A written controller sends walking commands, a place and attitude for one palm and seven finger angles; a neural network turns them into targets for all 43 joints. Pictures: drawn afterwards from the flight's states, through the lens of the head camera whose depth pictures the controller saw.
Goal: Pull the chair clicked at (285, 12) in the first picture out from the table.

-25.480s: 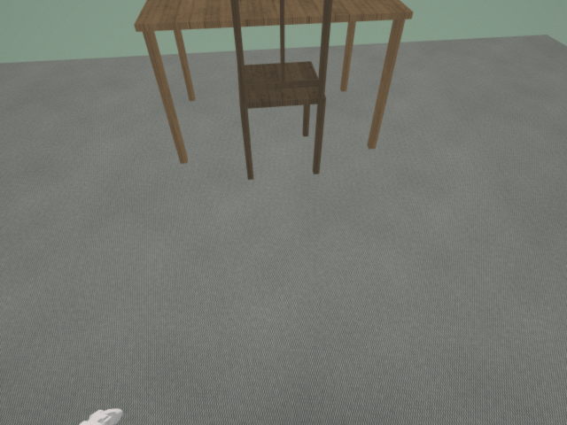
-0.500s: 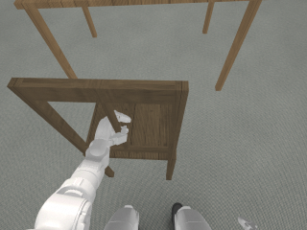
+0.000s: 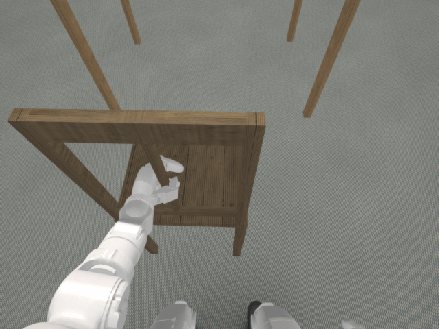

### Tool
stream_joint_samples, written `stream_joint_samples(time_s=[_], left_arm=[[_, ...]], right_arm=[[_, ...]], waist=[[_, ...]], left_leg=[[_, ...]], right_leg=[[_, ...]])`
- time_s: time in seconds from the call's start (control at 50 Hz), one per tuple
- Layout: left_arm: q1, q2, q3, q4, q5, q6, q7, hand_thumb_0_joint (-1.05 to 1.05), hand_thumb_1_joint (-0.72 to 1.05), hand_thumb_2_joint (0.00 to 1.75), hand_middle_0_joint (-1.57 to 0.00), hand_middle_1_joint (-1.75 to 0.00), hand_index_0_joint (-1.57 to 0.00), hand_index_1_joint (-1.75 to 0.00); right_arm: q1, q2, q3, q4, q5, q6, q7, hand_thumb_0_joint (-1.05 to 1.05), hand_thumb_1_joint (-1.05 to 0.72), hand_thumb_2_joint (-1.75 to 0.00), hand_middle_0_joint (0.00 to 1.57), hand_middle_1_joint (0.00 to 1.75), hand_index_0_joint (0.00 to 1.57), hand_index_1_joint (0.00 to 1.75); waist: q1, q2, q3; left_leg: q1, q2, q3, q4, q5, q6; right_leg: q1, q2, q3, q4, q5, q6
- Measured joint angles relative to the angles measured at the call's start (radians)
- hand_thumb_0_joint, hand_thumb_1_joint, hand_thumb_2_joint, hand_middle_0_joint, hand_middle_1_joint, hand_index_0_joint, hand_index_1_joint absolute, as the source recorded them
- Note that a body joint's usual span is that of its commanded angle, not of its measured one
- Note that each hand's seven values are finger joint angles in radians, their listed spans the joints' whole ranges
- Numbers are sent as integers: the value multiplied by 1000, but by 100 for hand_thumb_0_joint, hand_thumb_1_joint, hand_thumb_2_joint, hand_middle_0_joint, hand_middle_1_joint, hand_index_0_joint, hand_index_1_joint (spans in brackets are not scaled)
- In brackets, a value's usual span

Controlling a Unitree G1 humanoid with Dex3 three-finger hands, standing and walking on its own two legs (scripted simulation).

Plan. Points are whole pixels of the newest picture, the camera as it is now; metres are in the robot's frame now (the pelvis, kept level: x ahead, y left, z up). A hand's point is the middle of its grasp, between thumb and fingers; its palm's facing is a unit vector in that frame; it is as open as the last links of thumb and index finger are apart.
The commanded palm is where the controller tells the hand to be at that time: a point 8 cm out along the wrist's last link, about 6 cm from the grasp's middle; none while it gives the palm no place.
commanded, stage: stop walking, hand still on the chair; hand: left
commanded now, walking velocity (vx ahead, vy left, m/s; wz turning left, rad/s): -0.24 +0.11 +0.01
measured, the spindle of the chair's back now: (164, 181) +0.40 +0.13 -0.06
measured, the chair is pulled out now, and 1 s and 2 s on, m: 0.59 0.68 0.68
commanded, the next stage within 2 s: open the thumb and straighten the fingers in 0.98 s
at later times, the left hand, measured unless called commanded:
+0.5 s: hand (164, 231) +0.29 +0.11 -0.05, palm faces -0.09 -0.98 -0.17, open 4.9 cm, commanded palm +0.28 +0.16 -0.04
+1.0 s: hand (164, 232) +0.28 +0.11 -0.05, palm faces -0.14 -0.98 -0.16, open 4.9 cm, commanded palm +0.27 +0.17 -0.04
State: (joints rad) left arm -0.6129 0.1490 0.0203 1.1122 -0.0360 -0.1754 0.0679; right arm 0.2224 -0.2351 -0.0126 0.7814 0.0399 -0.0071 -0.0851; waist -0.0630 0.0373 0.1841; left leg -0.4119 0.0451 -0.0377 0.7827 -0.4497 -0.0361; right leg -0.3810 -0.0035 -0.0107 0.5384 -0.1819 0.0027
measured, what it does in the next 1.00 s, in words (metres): steps on the spot: right foot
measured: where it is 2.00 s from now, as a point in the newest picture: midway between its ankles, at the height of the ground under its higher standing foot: outside the picture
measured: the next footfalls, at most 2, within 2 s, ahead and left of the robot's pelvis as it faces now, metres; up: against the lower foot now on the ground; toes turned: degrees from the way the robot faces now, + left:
right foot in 0.26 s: +0.02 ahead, -0.11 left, +0.00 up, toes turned -1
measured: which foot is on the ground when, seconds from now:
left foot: down 0.00-1.00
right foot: down 0.00-0.12, up 0.14-0.24, down 0.26-1.00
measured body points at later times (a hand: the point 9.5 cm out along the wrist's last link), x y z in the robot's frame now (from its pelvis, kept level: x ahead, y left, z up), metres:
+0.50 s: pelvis -0.03 +0.02 +0.00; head +0.00 +0.00 +0.45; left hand +0.29 +0.16 -0.03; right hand +0.06 -0.23 -0.13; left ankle -0.01 +0.15 -0.73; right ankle -0.02 -0.11 -0.73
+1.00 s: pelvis -0.01 +0.03 +0.01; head +0.00 +0.02 +0.46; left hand +0.29 +0.17 -0.04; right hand +0.10 -0.22 -0.11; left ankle -0.01 +0.15 -0.73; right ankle -0.02 -0.11 -0.73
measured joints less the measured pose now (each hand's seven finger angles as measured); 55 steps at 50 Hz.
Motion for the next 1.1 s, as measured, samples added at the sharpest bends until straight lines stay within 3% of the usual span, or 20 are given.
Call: stream_joint_samples(time_s=[0.06, 0.08, 0.14, 0.18, 0.22, 0.26, 0.32, 0.52, 0.8, 1.1], left_arm=[[0, -11, -10, -18, 0, 22, 5, 1, 76, 82, -31, -125, -50, -145], [2, -14, -17, -28, -1, 26, 6, 1, 77, 82, -30, -126, -50, -145], [39, -10, -36, -96, -7, 43, 6, 1, 78, 82, -28, -125, -50, -145], [72, -12, -49, -127, -13, 56, 3, 1, 78, 81, -26, -125, -50, -145], [107, -20, -58, -147, -16, 66, -3, 1, 78, 81, -26, -124, -50, -145], [139, -21, -69, -162, -13, 69, -8, 2, 78, 82, -28, -125, -50, -145], [178, -33, -68, -166, -15, 58, -7, 2, 77, 82, -28, -125, -50, -145], [293, -54, -78, -178, -7, 56, 4, 2, 76, 83, -32, -126, -50, -145], [350, -50, -112, -229, 12, 57, 9, 2, 76, 84, -31, -129, -50, -145], [372, -55, -131, -265, 17, 62, 6, 2, 75, 85, -30, -132, -50, -145]], right_arm=[[-10, -38, -1, -16, 0, 4, -16, 0, -90, -89, 21, 30, 20, 30], [-13, -46, -5, -19, -2, 6, -23, 0, -91, -89, 20, 30, 20, 30], [-13, -40, -13, -47, -6, 16, -33, 0, -91, -89, 20, 30, 20, 30], [6, -32, -13, -75, -9, 16, -32, 0, -91, -89, 20, 30, 20, 30], [30, -17, -9, -89, -6, 14, -22, 0, -91, -90, 20, 30, 19, 30], [50, 2, 4, -85, -4, 10, -9, 0, -91, -90, 20, 30, 19, 30], [48, 16, 18, -64, -7, 9, 6, 0, -91, -89, 20, 30, 20, 30], [38, 23, 20, -40, -18, 14, -5, 1, -90, -89, 20, 30, 20, 30], [-3, 5, 9, -74, -17, 29, -17, 1, -91, -89, 20, 30, 20, 30], [6, 36, 26, -75, -18, 54, -13, 1, -91, -89, 20, 30, 20, 30]], waist=[[-20, -7, -15], [-26, -15, -17], [-7, -60, -6], [1, -47, -15], [10, -27, -31], [28, -24, -55], [23, 17, -51], [26, 13, -115], [35, -16, -139], [34, -18, -138]], left_leg=[[52, -3, 11, -115, 61, 7], [70, -6, 21, -164, 138, 11], [91, -30, 60, -185, 185, 19], [90, -16, 63, -182, 174, 22], [85, -2, 55, -177, 171, 21], [78, 4, 55, -163, 165, 14], [95, 29, 35, -162, 162, 8], [165, 10, 66, -239, 181, 10], [197, 3, 81, -278, 184, 16], [206, -8, 92, -290, 183, 28]], right_leg=[[-39, -26, 1, 29, 6, 19], [-49, -37, 2, 44, 4, 27], [-54, -59, 37, 69, -26, 34], [-53, -40, 25, 145, -153, 24], [-7, -18, 7, 157, -193, 17], [63, -6, 3, 64, -133, 12], [105, 21, -16, 14, -67, -2], [140, 1, 11, -4, -86, 5], [168, -5, 23, -41, -79, 12], [176, -16, 34, -60, -74, 25]])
